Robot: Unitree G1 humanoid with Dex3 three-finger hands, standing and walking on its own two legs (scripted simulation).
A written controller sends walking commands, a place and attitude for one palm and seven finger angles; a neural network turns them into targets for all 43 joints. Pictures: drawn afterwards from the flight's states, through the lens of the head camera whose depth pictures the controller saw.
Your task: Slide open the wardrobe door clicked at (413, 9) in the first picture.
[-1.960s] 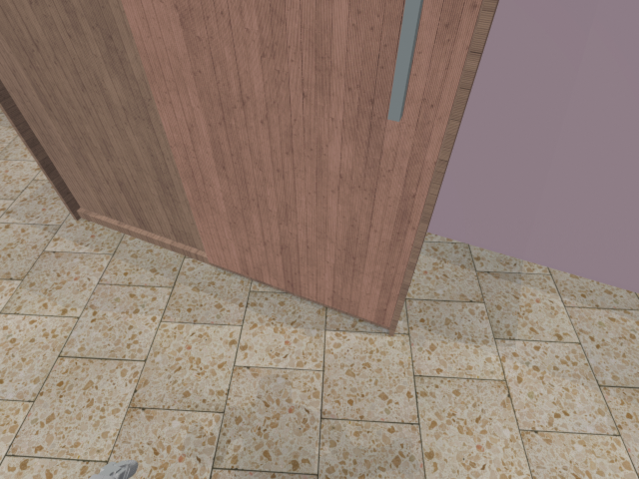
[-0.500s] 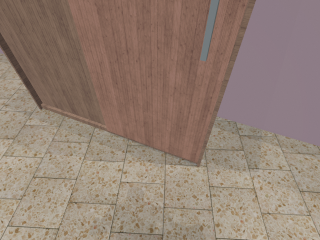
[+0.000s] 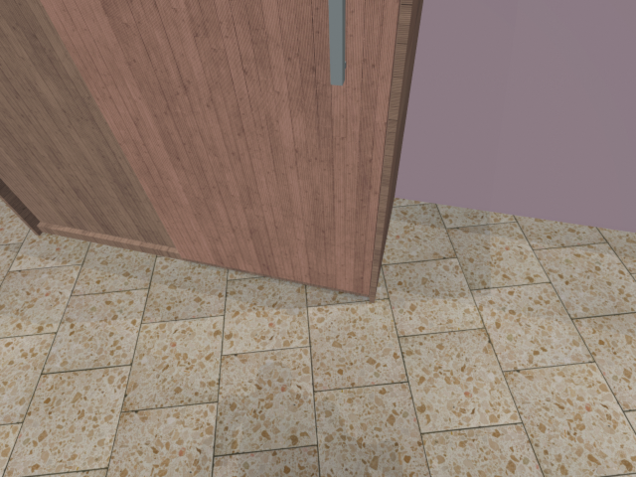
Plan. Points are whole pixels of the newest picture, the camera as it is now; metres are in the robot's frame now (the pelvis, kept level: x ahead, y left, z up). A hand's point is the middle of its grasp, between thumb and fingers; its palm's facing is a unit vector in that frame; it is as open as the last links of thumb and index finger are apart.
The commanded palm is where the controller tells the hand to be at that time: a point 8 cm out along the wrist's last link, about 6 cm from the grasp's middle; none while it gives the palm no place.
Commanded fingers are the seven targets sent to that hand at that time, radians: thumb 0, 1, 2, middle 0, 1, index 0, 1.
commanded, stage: turn to face it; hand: right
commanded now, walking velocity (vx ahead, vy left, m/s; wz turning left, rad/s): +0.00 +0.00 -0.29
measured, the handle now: out of the picture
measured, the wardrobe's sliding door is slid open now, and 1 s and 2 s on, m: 0.00 0.00 0.00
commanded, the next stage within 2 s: take the last steps up to it in 0.26 s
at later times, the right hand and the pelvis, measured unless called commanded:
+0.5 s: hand out of the picture +0.00 -0.16 -0.15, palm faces +0.16 +0.96 -0.23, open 7.4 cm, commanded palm none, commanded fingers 0.00 -0.90 -0.90 0.20 0.30 0.20 0.30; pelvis -0.01 +0.03 +0.02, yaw -7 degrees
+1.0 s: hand out of the picture +0.11 -0.16 -0.17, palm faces +0.09 +0.99 -0.13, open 7.4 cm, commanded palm none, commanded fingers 0.00 -0.90 -0.90 0.20 0.30 0.20 0.30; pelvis +0.10 +0.02 +0.02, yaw -4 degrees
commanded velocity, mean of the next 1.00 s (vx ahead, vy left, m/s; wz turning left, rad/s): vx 0.20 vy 0.10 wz -0.03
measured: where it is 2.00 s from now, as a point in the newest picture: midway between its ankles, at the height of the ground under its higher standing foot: (293, 454)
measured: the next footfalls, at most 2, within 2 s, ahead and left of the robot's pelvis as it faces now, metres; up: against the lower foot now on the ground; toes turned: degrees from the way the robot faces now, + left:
left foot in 0.40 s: +0.02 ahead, +0.14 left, +0.00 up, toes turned -5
right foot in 0.70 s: +0.03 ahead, -0.10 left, +0.00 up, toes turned -14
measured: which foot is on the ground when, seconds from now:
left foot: up 0.00-0.38, down 0.40-0.72, up 0.74-1.00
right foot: down 0.00-0.40, up 0.42-0.68, down 0.70-1.00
